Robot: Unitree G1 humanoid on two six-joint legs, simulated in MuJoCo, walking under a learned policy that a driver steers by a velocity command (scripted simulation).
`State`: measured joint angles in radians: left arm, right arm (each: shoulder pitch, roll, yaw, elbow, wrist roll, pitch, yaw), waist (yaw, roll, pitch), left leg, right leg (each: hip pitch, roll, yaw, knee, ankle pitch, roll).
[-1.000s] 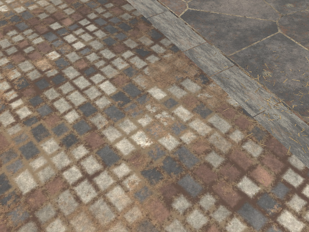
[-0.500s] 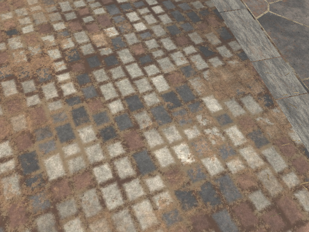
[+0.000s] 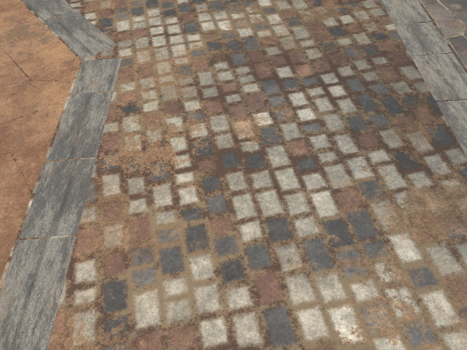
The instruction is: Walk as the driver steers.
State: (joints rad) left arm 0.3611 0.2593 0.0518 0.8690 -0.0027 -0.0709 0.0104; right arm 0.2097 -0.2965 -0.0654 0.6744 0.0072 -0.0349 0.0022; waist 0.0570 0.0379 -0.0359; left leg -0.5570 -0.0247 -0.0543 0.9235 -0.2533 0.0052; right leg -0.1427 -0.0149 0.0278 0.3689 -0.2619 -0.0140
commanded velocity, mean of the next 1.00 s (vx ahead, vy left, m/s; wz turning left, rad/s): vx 0.40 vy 0.00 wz -0.22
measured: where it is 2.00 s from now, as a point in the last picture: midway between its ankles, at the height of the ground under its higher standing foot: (273, 344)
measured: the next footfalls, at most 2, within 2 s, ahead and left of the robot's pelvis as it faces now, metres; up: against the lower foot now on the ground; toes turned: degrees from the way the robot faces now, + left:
left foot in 0.24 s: +0.23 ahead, +0.16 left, +0.00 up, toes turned +2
right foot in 0.76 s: +0.54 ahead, -0.10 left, +0.00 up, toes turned -15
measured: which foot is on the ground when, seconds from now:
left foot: up 0.00-0.22, down 0.24-0.76, up 0.78-1.00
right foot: down 0.00-0.24, up 0.26-0.74, down 0.76-1.00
